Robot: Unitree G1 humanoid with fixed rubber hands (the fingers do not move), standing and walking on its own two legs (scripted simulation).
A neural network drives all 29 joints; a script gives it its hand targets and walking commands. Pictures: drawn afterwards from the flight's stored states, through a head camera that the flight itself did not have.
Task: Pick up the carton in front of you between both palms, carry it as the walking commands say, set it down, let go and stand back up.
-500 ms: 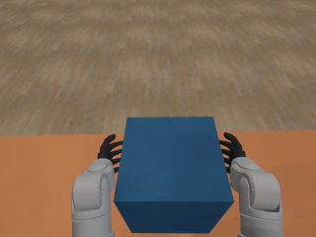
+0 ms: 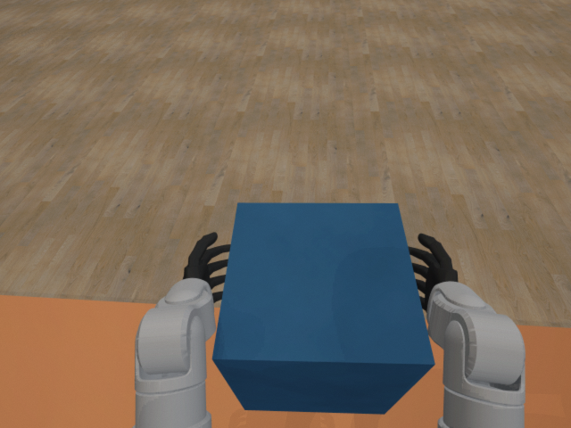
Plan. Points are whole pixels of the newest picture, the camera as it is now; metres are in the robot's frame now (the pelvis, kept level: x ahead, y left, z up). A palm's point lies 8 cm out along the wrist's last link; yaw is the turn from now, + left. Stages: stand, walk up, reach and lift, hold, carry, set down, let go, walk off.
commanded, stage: carry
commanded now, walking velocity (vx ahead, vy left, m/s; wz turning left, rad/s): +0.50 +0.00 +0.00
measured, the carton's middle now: (315, 314) +0.27 +0.00 +0.02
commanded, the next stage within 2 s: none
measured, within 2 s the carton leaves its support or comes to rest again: neither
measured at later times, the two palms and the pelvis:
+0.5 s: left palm (238, 113) +0.67 +0.16 +0.10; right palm (388, 111) +0.65 -0.14 +0.11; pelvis +0.32 +0.02 -0.01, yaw -3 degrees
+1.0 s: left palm (245, 57) +0.96 +0.18 +0.10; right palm (358, 47) +0.99 -0.12 +0.10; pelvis +0.62 +0.00 +0.00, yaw -1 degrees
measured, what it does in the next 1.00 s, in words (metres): walks ahead: left foot, then right foot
